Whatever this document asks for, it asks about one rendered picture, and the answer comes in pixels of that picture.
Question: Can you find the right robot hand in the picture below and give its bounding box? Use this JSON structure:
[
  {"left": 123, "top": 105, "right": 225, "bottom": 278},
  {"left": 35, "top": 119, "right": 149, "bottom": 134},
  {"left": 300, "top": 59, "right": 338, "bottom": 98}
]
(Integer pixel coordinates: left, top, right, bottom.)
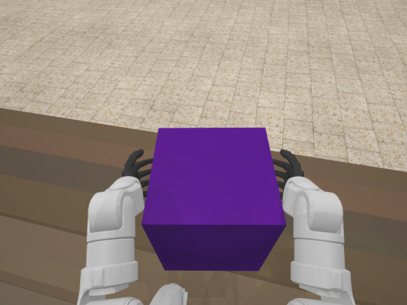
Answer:
[{"left": 272, "top": 149, "right": 304, "bottom": 199}]

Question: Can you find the left robot hand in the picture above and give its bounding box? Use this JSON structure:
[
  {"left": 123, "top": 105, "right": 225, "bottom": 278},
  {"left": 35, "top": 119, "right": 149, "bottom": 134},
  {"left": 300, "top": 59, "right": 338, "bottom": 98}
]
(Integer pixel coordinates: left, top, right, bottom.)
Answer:
[{"left": 122, "top": 149, "right": 153, "bottom": 198}]

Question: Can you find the left robot forearm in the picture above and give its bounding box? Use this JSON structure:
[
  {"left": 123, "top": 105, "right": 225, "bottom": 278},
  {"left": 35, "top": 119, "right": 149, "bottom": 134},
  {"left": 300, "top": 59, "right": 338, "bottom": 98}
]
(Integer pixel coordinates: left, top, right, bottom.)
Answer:
[{"left": 77, "top": 176, "right": 145, "bottom": 305}]

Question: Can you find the left robot thigh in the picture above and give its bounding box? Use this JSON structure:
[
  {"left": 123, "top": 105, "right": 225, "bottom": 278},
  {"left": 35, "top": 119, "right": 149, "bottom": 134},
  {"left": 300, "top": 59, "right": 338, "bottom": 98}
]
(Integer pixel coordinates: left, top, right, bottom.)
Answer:
[{"left": 150, "top": 285, "right": 188, "bottom": 305}]

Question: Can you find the right robot forearm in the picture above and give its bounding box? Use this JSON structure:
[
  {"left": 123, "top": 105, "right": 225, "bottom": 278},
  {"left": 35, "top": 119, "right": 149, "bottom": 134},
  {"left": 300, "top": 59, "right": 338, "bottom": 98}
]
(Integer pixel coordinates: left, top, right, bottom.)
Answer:
[{"left": 282, "top": 177, "right": 355, "bottom": 305}]

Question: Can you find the carton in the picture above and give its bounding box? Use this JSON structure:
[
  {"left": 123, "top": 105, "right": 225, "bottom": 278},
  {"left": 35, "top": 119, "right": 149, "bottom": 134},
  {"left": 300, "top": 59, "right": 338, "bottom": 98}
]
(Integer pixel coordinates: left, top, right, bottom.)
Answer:
[{"left": 141, "top": 128, "right": 286, "bottom": 271}]

